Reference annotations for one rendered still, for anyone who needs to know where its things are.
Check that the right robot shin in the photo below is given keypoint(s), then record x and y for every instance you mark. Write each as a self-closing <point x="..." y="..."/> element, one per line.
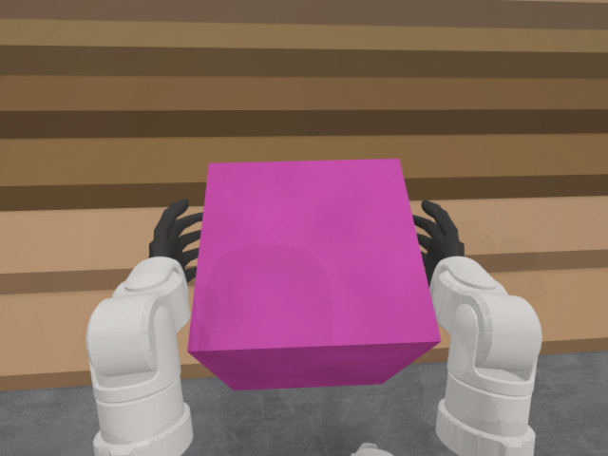
<point x="366" y="445"/>

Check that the robot left forearm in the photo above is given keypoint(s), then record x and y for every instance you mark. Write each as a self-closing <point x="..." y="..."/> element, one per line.
<point x="134" y="362"/>

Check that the carton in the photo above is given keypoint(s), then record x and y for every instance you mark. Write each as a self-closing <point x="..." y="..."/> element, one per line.
<point x="309" y="274"/>

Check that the robot right hand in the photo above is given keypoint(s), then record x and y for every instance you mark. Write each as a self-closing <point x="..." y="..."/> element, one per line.
<point x="444" y="241"/>

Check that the robot left hand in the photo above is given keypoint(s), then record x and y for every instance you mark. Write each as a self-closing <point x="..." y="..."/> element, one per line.
<point x="167" y="240"/>

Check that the robot right forearm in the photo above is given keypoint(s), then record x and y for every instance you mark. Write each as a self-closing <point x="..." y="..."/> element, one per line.
<point x="495" y="340"/>

